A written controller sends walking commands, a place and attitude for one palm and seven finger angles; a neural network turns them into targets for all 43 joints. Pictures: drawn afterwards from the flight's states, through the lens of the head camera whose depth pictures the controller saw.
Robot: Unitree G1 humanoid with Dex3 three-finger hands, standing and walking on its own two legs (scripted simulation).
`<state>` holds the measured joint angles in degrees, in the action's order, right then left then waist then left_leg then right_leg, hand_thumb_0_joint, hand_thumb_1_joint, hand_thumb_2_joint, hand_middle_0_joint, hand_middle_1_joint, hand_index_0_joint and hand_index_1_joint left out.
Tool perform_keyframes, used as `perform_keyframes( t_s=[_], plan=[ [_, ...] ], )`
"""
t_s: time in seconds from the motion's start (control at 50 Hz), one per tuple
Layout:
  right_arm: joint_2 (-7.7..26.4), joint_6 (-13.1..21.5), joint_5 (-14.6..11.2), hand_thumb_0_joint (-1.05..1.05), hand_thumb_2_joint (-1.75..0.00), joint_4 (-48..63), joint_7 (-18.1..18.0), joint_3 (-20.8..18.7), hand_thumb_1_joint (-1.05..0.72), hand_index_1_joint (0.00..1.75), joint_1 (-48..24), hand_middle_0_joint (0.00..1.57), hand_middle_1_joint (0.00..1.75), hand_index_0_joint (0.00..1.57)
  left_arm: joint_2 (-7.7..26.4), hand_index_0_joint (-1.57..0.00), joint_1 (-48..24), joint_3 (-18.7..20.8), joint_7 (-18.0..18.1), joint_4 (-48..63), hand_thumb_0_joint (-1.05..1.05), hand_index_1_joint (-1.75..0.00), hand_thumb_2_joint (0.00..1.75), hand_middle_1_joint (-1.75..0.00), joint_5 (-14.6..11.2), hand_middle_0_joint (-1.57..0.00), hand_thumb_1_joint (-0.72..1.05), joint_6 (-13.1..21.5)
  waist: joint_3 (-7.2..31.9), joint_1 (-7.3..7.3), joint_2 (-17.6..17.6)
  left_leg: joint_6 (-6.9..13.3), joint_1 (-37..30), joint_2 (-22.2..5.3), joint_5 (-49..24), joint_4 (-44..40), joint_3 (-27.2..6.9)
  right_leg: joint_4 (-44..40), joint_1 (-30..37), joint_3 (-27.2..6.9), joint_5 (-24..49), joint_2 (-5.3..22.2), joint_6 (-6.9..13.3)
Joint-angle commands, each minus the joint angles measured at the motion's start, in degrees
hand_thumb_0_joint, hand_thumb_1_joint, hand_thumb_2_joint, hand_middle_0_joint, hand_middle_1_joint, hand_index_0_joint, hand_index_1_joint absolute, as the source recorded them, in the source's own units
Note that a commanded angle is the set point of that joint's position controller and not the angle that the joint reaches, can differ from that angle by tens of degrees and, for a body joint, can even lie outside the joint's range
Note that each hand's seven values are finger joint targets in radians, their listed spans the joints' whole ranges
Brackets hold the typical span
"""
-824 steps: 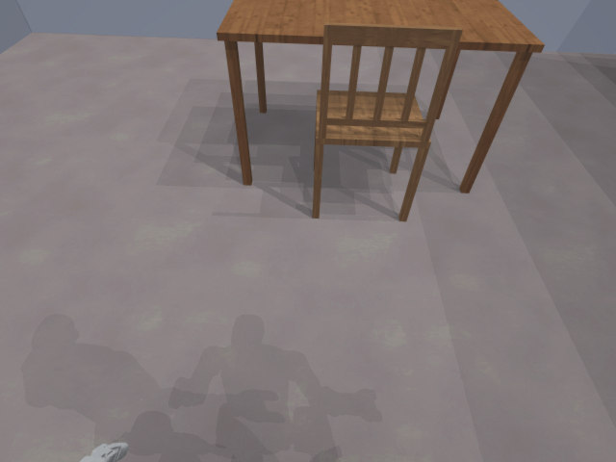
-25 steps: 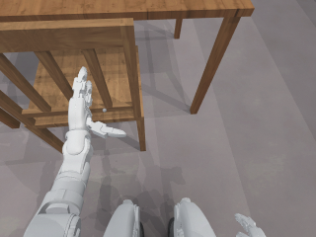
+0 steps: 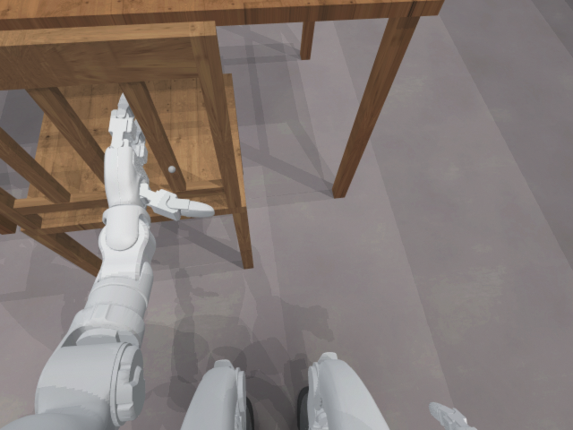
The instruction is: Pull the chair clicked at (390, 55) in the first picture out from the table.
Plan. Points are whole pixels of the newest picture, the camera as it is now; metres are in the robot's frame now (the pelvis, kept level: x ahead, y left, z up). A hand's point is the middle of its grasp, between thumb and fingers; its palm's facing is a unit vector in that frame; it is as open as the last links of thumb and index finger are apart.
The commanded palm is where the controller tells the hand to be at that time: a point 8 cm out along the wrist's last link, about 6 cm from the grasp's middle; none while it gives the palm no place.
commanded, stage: push the fingers through the gap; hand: left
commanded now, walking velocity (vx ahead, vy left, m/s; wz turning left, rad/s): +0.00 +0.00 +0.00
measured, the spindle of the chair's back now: (88, 149) +0.52 +0.28 +0.00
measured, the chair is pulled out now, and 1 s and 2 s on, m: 0.00 0.00 0.00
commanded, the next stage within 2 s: hook a spindle and tug to test in 0.68 s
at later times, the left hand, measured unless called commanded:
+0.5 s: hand (170, 149) +0.50 +0.15 +0.02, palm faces +0.11 -0.99 -0.04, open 16.9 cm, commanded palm +0.47 +0.19 +0.02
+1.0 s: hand (169, 150) +0.50 +0.15 +0.02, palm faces +0.11 -0.99 -0.03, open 16.4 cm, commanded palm +0.47 +0.19 +0.02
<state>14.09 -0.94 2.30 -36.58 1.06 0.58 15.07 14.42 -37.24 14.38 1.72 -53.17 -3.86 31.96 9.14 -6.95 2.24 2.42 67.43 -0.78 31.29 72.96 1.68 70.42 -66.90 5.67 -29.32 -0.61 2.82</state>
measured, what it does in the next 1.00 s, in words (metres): stands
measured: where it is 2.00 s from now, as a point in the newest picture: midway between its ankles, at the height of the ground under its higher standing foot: outside the picture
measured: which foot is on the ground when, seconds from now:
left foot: down 0.00-1.00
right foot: down 0.00-1.00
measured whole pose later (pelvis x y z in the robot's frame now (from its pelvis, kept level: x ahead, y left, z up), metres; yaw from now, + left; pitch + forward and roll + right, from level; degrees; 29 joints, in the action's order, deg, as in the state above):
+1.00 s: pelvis +0.01 +0.01 +0.00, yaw -1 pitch +28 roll -3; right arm 13.5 -6.2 3.2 -35.4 2.7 1.3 16.9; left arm 16.9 -43.1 17.7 2.9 -59.9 -1.9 32.4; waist 9.2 -8.9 2.5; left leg 3.4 68.5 -1.2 32.0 72.5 2.0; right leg 68.7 -67.6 5.1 -29.0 -1.3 1.7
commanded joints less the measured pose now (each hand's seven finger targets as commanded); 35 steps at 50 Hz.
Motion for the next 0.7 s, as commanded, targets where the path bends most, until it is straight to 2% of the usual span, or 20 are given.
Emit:
perform_keyframes(
  t_s=[0.0,0.04,0.06,0.16,0.18,0.2,0.24,0.26,0.28,0.32,0.34,0.36,0.38,0.42,0.44,0.46,0.5,0.56,0.6,0.68],
  plan=[
    [8.6,0.7,0.4,0.0,-0.9,3.7,-0.1,-3.1,-0.9,0.3,8.0,0.2,0.3,0.2,9.0,-0.06,-24.6,1.2,0.1,7.4,0.0,-0.08,0.3,-0.08,0.9,-0.06,-0.5,3.8,26.9,-2.68,2.8,-1.0,-16.7,0.7,-18.5,-7.5,-4.5,-8.5,14.4,-5.7,16.3,-0.7,-1.7],
    [8.8,0.2,0.5,0.0,-0.9,3.8,-0.1,-3.0,-0.9,0.3,8.3,0.2,0.3,0.2,11.5,-0.06,-24.4,3.8,0.4,4.8,0.0,-0.08,0.3,-0.08,1.1,-0.06,-0.5,3.4,26.9,-2.1,1.4,-1.0,-15.1,0.8,-17.5,-7.4,-4.3,-8.6,15.3,-5.8,15.6,-0.6,-1.8],
    [8.8,0.0,0.5,0.0,-0.9,3.9,-0.2,-2.9,-0.9,0.3,8.4,0.2,0.3,0.2,11.3,-0.06,-26.6,3.2,0.4,4.7,0.0,-0.08,0.3,-0.08,1.1,-0.06,-0.5,3.4,26.7,-2.88,1.0,-0.8,-14.4,0.8,-16.8,-7.3,-4.4,-8.8,15.3,-5.9,15.3,-0.6,-1.8],
    [9.0,-0.3,1.0,0.0,-0.9,3.8,-0.1,-2.8,-0.9,0.3,9.4,0.2,0.3,0.2,14.0,-0.06,-32.1,4.7,0.5,5.3,0.0,-0.08,0.3,-0.08,1.9,-0.06,-0.5,4.9,30.7,-3.16,3.7,-0.8,-16.4,0.6,-18.9,-6.4,-4.7,-8.1,15.0,-6.1,16.6,-0.8,-1.8],
    [8.9,-0.4,1.0,0.0,-0.9,3.7,0.1,-2.8,-0.9,0.3,9.5,0.2,0.3,0.2,13.3,-0.06,-32.8,4.2,0.4,4.7,0.0,-0.08,0.3,-0.08,1.8,-0.06,-0.5,5.0,30.8,-3.45,3.1,-0.8,-16.1,0.7,-18.6,-6.3,-4.7,-8.2,15.1,-6.1,16.4,-0.8,-1.8],
    [9.0,-0.5,1.1,0.0,-0.9,3.4,0.1,-2.7,-0.9,0.3,9.9,0.2,0.3,0.2,14.2,-0.06,-33.4,4.9,0.5,3.6,0.0,-0.08,0.3,-0.08,1.9,-0.06,-0.5,5.1,30.6,-3.66,3.8,-0.8,-15.9,0.6,-18.7,-6.2,-4.9,-7.9,14.6,-6.0,16.2,-0.9,-1.7],
    [9.3,-0.9,1.0,0.0,-0.9,3.0,0.1,-2.6,-0.9,0.3,10.6,0.2,0.3,0.2,16.4,-0.06,-32.7,6.5,0.3,0.7,0.0,-0.08,0.3,-0.08,2.3,-0.06,-0.5,4.5,29.5,-3.89,2.0,-0.5,-13.9,0.5,-18.0,-5.8,-4.6,-8.4,15.3,-6.3,16.1,-1.0,-1.9],
    [9.3,-1.1,1.1,0.0,-0.9,3.1,0.1,-2.5,-0.9,0.3,10.8,0.2,0.3,0.2,16.0,-0.06,-33.8,5.9,0.2,0.2,0.0,-0.08,0.3,-0.08,2.4,-0.06,-0.5,4.0,29.2,-4.47,2.1,-0.3,-12.8,0.6,-17.2,-5.6,-4.3,-8.6,15.3,-6.5,15.9,-1.0,-2.0],
    [9.4,-1.3,1.1,0.0,-0.9,3.2,0.1,-2.5,-0.9,0.3,11.1,0.2,0.3,0.2,17.6,-0.06,-33.0,7.2,0.2,0.1,0.0,-0.08,0.3,-0.08,2.6,-0.06,-0.5,3.8,29.3,-3.86,1.9,-0.3,-12.3,0.6,-17.5,-5.7,-4.2,-8.6,16.4,-6.8,16.4,-1.0,-1.9],
    [9.2,-1.7,1.1,0.0,-0.9,3.9,0.4,-2.4,-0.9,0.3,11.3,0.2,0.3,0.2,16.2,-0.06,-31.2,6.5,-0.4,1.0,0.0,-0.08,0.3,-0.08,2.4,-0.06,-0.5,3.7,32.2,-3.0,5.2,-0.6,-15.3,0.6,-20.0,-6.2,-4.2,-8.2,16.6,-6.3,18.3,-1.0,-1.7],
    [9.4,-2.0,1.0,0.0,-0.9,3.9,0.4,-2.5,-0.9,0.3,11.3,0.2,0.3,0.2,17.3,-0.06,-30.9,7.2,-0.7,1.5,0.0,-0.08,0.3,-0.08,2.2,-0.06,-0.5,3.6,32.5,-2.85,4.3,-0.6,-15.9,0.4,-21.1,-6.1,-4.3,-8.1,16.8,-6.2,19.3,-1.1,-1.7],
    [9.3,-2.2,1.0,0.0,-0.9,4.1,0.5,-2.5,-0.9,0.3,11.3,0.2,0.3,0.2,16.9,-0.06,-30.1,7.1,-0.9,1.9,0.0,-0.08,0.3,-0.08,1.9,-0.06,-0.5,3.5,32.5,-2.61,5.4,-0.8,-16.6,0.4,-21.5,-6.4,-4.3,-8.3,16.7,-6.1,19.4,-1.1,-1.7],
    [9.2,-2.3,1.0,0.0,-0.9,4.3,0.6,-2.5,-0.9,0.3,11.4,0.2,0.3,0.2,16.2,-0.06,-30.7,6.5,-1.1,3.6,0.0,-0.08,0.3,-0.08,1.6,-0.06,-0.5,3.7,33.0,-2.77,4.7,-0.8,-17.2,0.3,-22.0,-6.7,-4.5,-8.5,17.3,-6.0,19.8,-1.2,-1.7],
    [9.2,-2.4,0.9,0.0,-0.9,4.2,0.8,-2.6,-0.9,0.3,11.4,0.2,0.3,0.2,13.8,-0.06,-30.4,4.9,-1.3,4.1,0.0,-0.08,0.3,-0.08,1.0,-0.06,-0.5,3.5,32.1,-3.59,4.7,-0.8,-18.3,0.1,-22.6,-6.8,-4.6,-8.7,16.1,-5.6,20.1,-1.2,-1.8],
    [9.4,-2.6,0.8,0.0,-0.9,3.8,0.7,-2.7,-0.9,0.3,11.7,0.2,0.3,0.2,15.4,-0.06,-29.8,6.1,-1.2,4.2,0.0,-0.08,0.3,-0.08,1.0,-0.06,-0.5,3.6,31.5,-3.1,4.2,-0.9,-18.4,-0.1,-22.9,-7.1,-4.9,-8.9,16.3,-5.5,20.0,-1.3,-1.7],
    [9.2,-2.6,0.7,0.0,-0.9,4.0,0.8,-2.8,-0.9,0.3,11.5,0.2,0.3,0.2,13.8,-0.06,-30.2,4.7,-1.2,5.1,0.0,-0.08,0.3,-0.08,0.9,-0.06,-0.5,3.7,31.3,-3.61,4.7,-0.8,-18.6,0.0,-22.4,-7.2,-4.7,-9.2,16.0,-5.6,19.6,-1.3,-1.8],
    [9.4,-2.7,0.9,0.0,-0.9,3.7,0.7,-2.8,-0.9,0.3,11.8,0.2,0.3,0.2,14.7,-0.06,-30.4,5.4,-0.7,4.9,0.0,-0.08,0.3,-0.08,1.1,-0.06,-0.5,4.1,30.4,-3.59,3.8,-0.8,-18.2,0.0,-21.7,-7.3,-5.0,-9.1,15.5,-5.4,18.7,-1.4,-1.7],
    [9.5,-2.8,1.1,0.0,-0.9,2.9,0.7,-2.8,-0.9,0.3,11.8,0.2,0.3,0.2,14.6,-0.06,-32.0,5.2,0.2,2.7,0.0,-0.08,0.3,-0.08,1.8,-0.06,-0.5,4.4,27.2,-4.5,3.3,-0.8,-17.0,0.0,-19.3,-7.4,-5.2,-9.4,13.5,-5.2,16.1,-1.4,-1.9],
    [9.5,-2.9,1.3,0.0,-0.9,3.0,0.8,-2.7,-0.9,0.3,11.9,0.2,0.3,0.2,14.0,-0.06,-32.8,4.5,0.5,2.6,0.0,-0.08,0.3,-0.08,2.4,-0.06,-0.5,4.9,27.6,-4.22,6.2,-1.2,-19.2,0.0,-20.2,-7.8,-5.5,-9.0,11.6,-4.7,15.5,-1.4,-1.5],
    [9.5,-3.4,1.5,0.0,-0.9,3.2,1.0,-2.8,-0.9,0.3,11.6,0.2,0.3,0.2,14.0,-0.06,-31.4,5.0,1.0,2.7,0.0,-0.08,0.3,-0.08,2.6,-0.06,-0.5,5.5,29.7,-3.73,6.8,-1.7,-22.1,-0.3,-23.7,-7.6,-6.0,-8.5,11.3,-4.2,17.3,-1.4,-1.4]
  ],
)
